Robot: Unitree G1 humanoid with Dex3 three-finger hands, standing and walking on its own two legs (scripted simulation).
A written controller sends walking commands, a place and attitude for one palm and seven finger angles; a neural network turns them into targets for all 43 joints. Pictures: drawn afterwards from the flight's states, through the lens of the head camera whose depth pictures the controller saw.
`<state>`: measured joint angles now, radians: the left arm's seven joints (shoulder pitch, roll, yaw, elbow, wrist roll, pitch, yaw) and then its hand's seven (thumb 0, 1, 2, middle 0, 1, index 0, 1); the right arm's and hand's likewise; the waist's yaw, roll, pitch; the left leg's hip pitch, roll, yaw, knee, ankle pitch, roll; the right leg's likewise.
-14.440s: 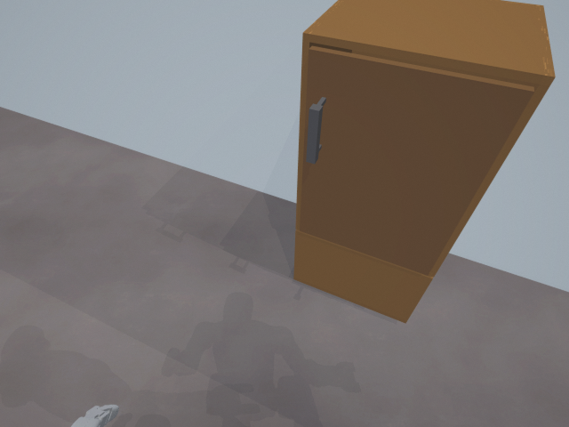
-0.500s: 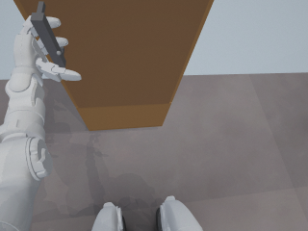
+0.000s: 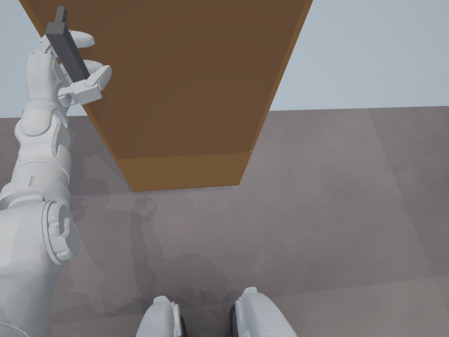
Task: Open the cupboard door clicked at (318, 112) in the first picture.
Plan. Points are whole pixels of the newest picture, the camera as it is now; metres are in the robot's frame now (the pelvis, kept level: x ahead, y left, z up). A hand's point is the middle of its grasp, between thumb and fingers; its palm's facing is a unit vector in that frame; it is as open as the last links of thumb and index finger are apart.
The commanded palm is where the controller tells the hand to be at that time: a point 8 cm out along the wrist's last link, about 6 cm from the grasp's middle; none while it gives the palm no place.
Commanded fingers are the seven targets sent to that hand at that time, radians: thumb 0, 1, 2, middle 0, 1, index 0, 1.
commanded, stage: close the thumb around the handle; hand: left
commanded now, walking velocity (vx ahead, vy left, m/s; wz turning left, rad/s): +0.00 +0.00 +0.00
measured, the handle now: (77, 57) +0.58 +0.20 +0.08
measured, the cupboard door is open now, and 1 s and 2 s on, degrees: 0 24 42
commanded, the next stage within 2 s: pull the door open along its arc in 0.20 s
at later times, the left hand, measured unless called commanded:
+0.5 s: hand (90, 84) +0.52 +0.17 +0.08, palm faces +0.01 -1.00 -0.02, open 5.7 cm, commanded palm +0.48 +0.22 +0.08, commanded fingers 0.00 0.90 0.90 -0.40 -1.35 -0.40 -1.35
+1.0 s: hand (122, 158) +0.39 +0.12 +0.08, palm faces +0.29 -0.96 +0.05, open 5.9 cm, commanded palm +0.33 +0.17 +0.08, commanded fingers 0.00 0.90 0.90 -0.40 -1.35 -0.40 -1.35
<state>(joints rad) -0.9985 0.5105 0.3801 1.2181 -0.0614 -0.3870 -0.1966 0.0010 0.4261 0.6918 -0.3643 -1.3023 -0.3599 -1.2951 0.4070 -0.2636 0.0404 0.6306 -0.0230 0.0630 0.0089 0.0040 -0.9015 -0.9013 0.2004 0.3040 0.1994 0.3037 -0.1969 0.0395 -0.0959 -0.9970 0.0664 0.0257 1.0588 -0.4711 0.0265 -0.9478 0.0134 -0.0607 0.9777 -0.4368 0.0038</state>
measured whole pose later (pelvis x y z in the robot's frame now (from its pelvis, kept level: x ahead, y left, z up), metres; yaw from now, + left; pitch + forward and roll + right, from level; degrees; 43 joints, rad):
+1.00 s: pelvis +0.01 -0.01 +0.02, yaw +1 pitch +15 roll -1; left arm -0.27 0.02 0.12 0.47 -0.06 -0.35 0.26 0.03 0.68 0.74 -0.38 -1.35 -0.39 -1.35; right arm 0.25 -0.22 0.00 0.54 -0.03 0.03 0.05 0.01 -0.90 -0.90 0.20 0.30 0.20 0.30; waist -0.04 0.03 -0.14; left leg -0.74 0.05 0.05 0.93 -0.45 0.01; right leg -0.72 0.00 -0.04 0.91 -0.44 -0.01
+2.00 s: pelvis +0.01 -0.04 +0.02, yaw +4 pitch +10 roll +1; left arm 0.08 -0.10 -0.23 0.17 0.08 -0.26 0.53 0.01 -0.17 0.43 -0.32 -1.24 -0.32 -1.23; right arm 0.21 -0.18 0.00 0.57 -0.06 0.01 0.01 0.01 -0.90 -0.90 0.20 0.30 0.20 0.30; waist 0.00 0.04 -0.12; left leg -0.65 0.03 -0.01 0.90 -0.43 -0.03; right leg -0.63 -0.01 -0.09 0.92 -0.47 -0.05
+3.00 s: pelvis -0.01 -0.02 +0.02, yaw +3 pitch +8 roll +0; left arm 0.27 0.07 -0.24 -0.05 -0.01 -0.28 0.07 -0.01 -0.50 0.30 -0.19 -0.32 -0.18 -0.31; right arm 0.25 -0.21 0.03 0.44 0.00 -0.02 0.01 0.01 -0.90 -0.90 0.20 0.30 0.20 0.30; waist -0.01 0.03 -0.09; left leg -0.67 0.03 0.03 0.97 -0.45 0.00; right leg -0.66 -0.02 -0.05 0.98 -0.47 -0.02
